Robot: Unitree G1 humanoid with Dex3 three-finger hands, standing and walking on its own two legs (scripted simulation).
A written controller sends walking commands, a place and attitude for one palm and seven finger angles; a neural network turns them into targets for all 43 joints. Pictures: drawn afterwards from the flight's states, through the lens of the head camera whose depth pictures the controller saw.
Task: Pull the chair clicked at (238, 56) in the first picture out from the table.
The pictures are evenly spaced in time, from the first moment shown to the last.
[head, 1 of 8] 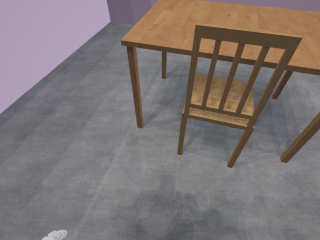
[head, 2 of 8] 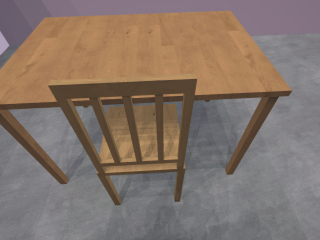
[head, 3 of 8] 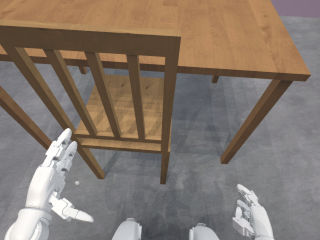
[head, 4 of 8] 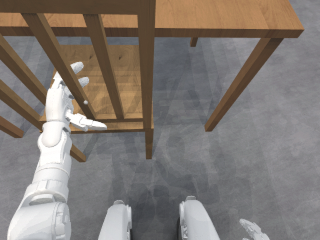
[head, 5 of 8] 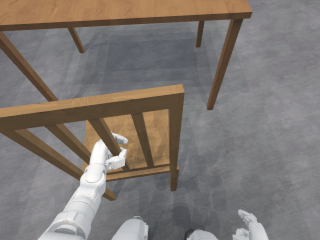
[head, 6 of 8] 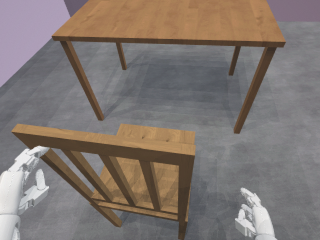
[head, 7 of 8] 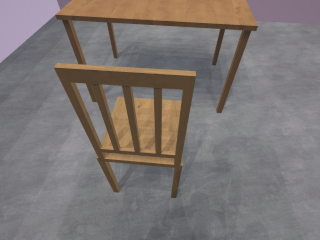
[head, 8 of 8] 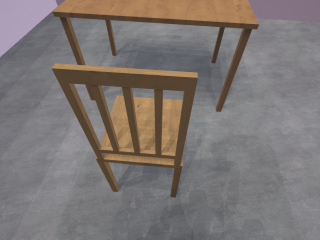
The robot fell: no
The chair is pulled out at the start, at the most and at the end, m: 0.00 0.62 0.61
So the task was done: yes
